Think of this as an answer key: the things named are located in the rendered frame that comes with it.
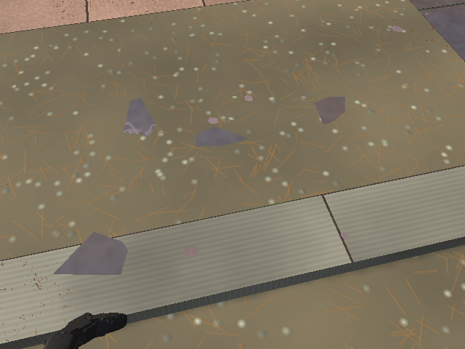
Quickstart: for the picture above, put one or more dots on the left robot hand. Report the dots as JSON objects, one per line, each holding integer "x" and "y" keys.
{"x": 81, "y": 330}

